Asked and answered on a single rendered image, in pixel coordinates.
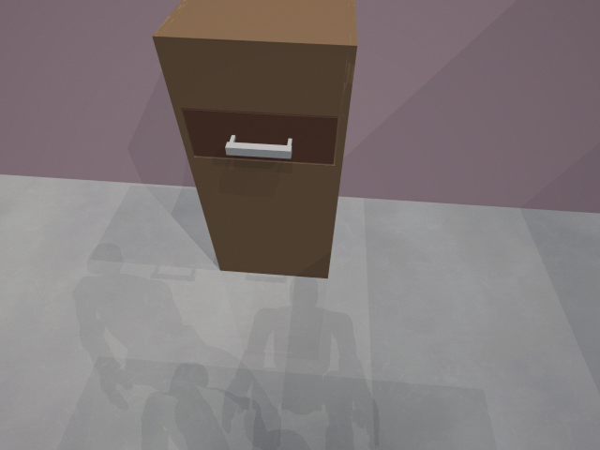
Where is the cabinet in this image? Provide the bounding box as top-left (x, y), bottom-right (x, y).
top-left (152, 0), bottom-right (357, 278)

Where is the drawer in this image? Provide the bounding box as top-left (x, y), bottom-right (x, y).
top-left (183, 108), bottom-right (338, 164)

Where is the handle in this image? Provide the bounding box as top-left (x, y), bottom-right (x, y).
top-left (225, 135), bottom-right (293, 158)

